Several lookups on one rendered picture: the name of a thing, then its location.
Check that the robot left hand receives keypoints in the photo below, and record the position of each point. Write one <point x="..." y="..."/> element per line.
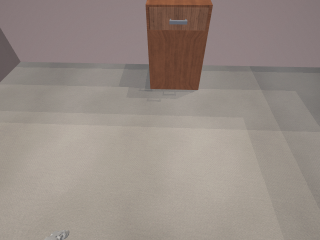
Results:
<point x="58" y="235"/>

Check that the drawer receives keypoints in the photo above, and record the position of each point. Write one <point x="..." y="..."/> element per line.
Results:
<point x="159" y="18"/>

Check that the handle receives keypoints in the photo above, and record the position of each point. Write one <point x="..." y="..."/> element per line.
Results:
<point x="178" y="22"/>

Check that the cabinet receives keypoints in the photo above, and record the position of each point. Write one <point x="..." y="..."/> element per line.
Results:
<point x="176" y="56"/>

